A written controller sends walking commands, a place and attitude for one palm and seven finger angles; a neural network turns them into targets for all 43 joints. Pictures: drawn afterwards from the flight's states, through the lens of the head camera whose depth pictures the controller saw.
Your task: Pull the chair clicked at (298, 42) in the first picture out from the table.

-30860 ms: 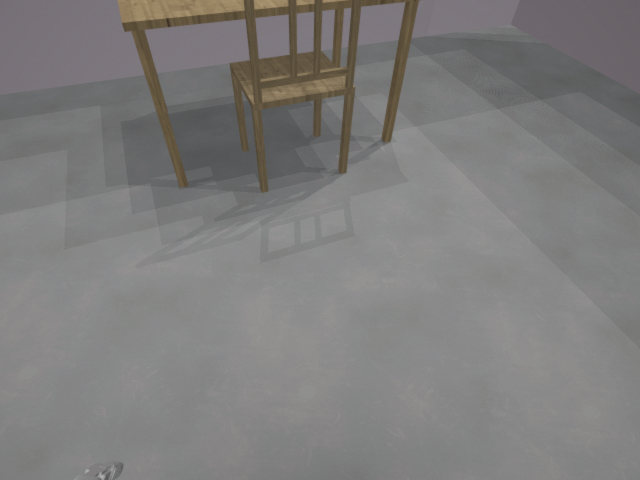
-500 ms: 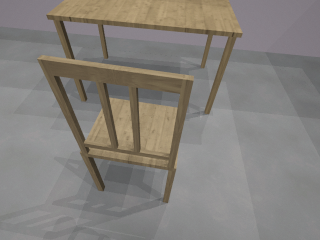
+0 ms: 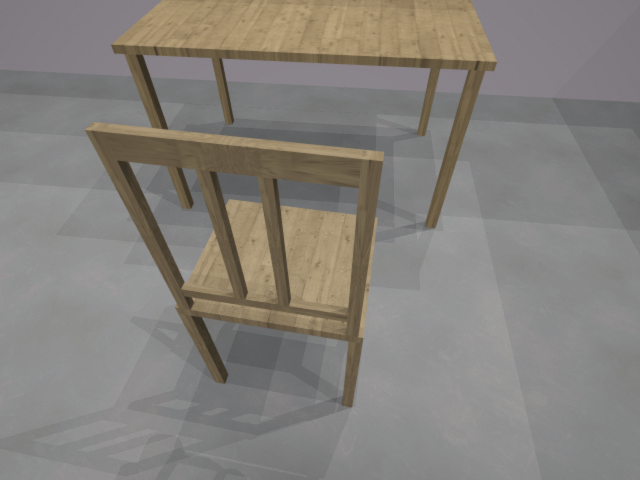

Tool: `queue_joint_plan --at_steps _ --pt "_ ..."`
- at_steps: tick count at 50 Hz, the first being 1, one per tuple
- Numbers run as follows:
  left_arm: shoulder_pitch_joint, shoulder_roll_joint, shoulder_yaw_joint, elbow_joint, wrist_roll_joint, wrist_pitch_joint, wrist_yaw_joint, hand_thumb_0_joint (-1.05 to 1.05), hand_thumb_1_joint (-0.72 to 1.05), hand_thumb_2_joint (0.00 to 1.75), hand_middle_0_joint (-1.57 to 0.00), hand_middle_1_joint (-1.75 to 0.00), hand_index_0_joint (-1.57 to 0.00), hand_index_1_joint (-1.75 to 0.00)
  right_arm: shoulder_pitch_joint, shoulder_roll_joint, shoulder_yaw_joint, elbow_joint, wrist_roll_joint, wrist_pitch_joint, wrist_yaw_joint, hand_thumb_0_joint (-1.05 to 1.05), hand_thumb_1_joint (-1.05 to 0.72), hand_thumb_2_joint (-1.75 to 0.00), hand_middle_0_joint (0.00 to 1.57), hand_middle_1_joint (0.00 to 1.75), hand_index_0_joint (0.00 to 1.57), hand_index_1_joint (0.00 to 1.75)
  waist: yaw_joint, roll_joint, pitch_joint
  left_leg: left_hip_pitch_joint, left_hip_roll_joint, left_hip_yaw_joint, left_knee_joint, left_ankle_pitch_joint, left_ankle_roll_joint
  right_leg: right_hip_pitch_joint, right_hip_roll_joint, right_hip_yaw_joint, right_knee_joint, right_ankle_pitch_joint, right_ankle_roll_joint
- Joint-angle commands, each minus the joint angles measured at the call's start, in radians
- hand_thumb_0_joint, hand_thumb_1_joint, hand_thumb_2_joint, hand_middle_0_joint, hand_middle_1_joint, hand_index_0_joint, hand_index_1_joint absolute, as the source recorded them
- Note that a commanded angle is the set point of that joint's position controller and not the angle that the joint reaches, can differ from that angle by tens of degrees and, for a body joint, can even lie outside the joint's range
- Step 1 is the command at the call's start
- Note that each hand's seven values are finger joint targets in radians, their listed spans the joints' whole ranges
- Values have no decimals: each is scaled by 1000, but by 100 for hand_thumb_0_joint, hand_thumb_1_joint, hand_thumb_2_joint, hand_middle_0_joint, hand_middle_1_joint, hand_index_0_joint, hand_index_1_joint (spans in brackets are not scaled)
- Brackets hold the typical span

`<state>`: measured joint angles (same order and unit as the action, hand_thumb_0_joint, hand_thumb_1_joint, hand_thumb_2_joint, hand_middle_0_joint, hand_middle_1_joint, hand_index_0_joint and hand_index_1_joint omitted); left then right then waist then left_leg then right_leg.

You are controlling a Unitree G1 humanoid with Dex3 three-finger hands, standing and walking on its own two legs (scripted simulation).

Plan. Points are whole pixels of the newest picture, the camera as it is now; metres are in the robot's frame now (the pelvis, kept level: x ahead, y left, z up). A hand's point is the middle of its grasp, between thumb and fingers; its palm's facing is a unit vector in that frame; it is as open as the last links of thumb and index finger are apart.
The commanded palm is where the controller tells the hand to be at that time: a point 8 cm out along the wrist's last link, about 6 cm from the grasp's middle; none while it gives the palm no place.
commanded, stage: let the arm hang, fingers relaxed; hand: left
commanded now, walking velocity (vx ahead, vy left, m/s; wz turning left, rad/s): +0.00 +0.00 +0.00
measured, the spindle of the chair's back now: (226, 242) +0.51 +0.21 -0.05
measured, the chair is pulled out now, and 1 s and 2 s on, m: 0.62 0.62 0.62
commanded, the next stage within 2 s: look to check the result in 0.32 s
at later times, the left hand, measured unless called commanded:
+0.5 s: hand out of the picture -0.01 +0.15 -0.17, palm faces +0.05 -0.98 -0.18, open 7.3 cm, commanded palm none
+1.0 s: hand out of the picture +0.00 +0.14 -0.17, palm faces +0.05 -0.99 -0.16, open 7.4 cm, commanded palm none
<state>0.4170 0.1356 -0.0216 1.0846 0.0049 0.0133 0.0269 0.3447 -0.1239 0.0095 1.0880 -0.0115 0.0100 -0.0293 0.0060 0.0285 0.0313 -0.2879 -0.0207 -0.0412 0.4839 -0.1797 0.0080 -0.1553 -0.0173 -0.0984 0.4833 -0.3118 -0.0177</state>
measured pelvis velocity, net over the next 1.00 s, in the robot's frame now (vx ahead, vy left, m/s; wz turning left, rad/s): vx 0.01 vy -0.02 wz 0.01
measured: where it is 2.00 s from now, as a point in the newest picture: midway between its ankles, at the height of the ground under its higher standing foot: outside the picture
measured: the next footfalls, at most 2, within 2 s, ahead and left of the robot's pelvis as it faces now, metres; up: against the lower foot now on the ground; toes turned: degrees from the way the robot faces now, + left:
none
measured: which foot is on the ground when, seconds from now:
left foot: down 0.00-1.00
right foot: down 0.00-1.00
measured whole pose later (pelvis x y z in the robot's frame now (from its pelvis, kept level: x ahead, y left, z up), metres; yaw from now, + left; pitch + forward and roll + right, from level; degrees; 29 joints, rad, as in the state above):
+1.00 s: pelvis +0.01 -0.02 +0.00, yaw +1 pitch -2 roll +0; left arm 0.33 0.12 -0.01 1.05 0.00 0.01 0.03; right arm 0.32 -0.12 0.01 1.09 -0.01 0.00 -0.05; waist 0.00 0.01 0.06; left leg -0.26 0.00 -0.06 0.48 -0.19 -0.02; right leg -0.11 0.01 -0.12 0.45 -0.32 -0.04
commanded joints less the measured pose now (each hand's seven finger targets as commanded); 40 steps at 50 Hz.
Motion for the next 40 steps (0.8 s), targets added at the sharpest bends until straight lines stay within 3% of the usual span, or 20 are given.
queue_joint_plan --at_steps 1,6,7,11,12,16,18,20,22,26,27,31,33,36,37,40 --pt "87 91 20 -31 0 -13 14 0 90 90 -20 -30 -20 -30 83 -79 -19 -21 2 -19 -6 0 -90 -90 20 30 20 30 -1 -36 72 16 81 -95 -85 29 55 -85 -94 99 -124 45 -59" --pt "67 79 23 -44 -1 -14 18 0 90 90 -20 -30 -20 -30 76 -64 -18 -14 2 -18 -9 0 -90 -90 20 30 20 30 -2 -27 86 26 77 -87 -66 73 51 -81 -98 101 -129 80 -63" --pt "59 74 24 -46 0 -13 17 0 90 90 -20 -30 -20 -30 71 -56 -19 -14 2 -15 -10 0 -90 -90 20 30 20 30 -1 -33 121 14 79 -84 -71 62 51 -97 -94 96 -138 72 -66" --pt "49 75 27 -49 -3 -13 17 0 90 90 -20 -30 -20 -30 75 -59 -20 -17 0 -16 -11 0 -90 -90 20 30 20 30 -4 0 80 27 78 -86 -65 68 47 -70 -96 105 -134 78 -66" --pt "42 73 29 -51 -1 -12 16 0 90 90 -20 -30 -20 -30 73 -54 -21 -17 1 -15 -13 0 -90 -90 20 30 20 30 -4 10 104 18 81 -87 -70 78 50 -73 -90 95 -135 91 -65" --pt "36 76 30 -57 -2 -14 15 0 90 90 -20 -30 -20 -30 79 -62 -21 -23 0 -18 -13 0 -90 -90 20 30 20 30 -5 1 62 32 85 -88 -69 80 48 -47 -93 100 -133 102 -62" --pt "33 77 30 -60 -2 -12 15 0 90 90 -20 -30 -20 -30 75 -62 -22 -25 1 -15 -14 0 -90 -90 20 30 20 30 -4 -25 84 21 83 -87 -65 81 48 -50 -93 97 -139 106 -63" --pt "32 79 30 -63 -2 -15 15 0 90 90 -20 -30 -20 -30 79 -65 -23 -26 0 -14 -13 0 -90 -90 20 30 20 30 -8 -32 49 46 80 -78 -49 92 44 -43 -100 101 -142 112 -67" --pt "26 79 29 -63 -3 -14 15 0 90 90 -20 -30 -20 -30 70 -61 -23 -26 2 -13 -14 0 -90 -90 20 30 20 30 -8 -29 71 47 82 -74 -45 106 44 -55 -98 96 -147 126 -67" --pt "25 82 30 -64 -5 -14 15 0 90 90 -20 -30 -20 -30 73 -71 -22 -21 2 -15 -16 0 -90 -90 20 30 20 30 -8 -18 51 52 86 -82 -46 129 45 -35 -97 95 -139 138 -65" --pt "23 81 29 -63 -4 -13 15 0 90 90 -20 -30 -20 -30 64 -66 -22 -22 3 -14 -16 0 -90 -90 20 30 20 30 -6 -29 78 47 88 -80 -49 132 47 -46 -94 93 -145 144 -64" --pt "22 81 29 -63 -5 -13 15 0 90 90 -20 -30 -20 -30 64 -75 -21 -21 2 -16 -17 0 -90 -90 20 30 20 30 -8 -3 60 58 90 -90 -58 121 47 -43 -91 97 -139 126 -63" --pt "22 78 29 -61 -3 -11 14 0 90 90 -20 -30 -20 -30 61 -73 -21 -23 2 -14 -17 0 -90 -90 20 30 20 30 -7 -8 90 39 93 -90 -67 112 49 -47 -88 94 -144 121 -61" --pt "24 80 28 -59 -4 -13 14 0 90 90 -20 -30 -20 -30 60 -75 -22 -23 2 -15 -17 0 -90 -90 20 30 20 30 -8 -18 65 58 89 -85 -62 104 46 -43 -93 95 -147 117 -60" --pt "19 80 27 -58 -4 -12 14 0 90 90 -20 -30 -20 -30 57 -71 -21 -23 3 -12 -17 0 -90 -90 20 30 20 30 -8 -29 96 45 89 -83 -63 97 46 -56 -90 93 -154 111 -61" --pt "20 81 30 -61 -4 -14 14 0 90 90 -20 -30 -20 -30 66 -76 -21 -23 2 -14 -17 0 -90 -90 20 30 20 30 -10 -23 60 56 87 -83 -55 112 44 -36 -93 99 -147 122 -64"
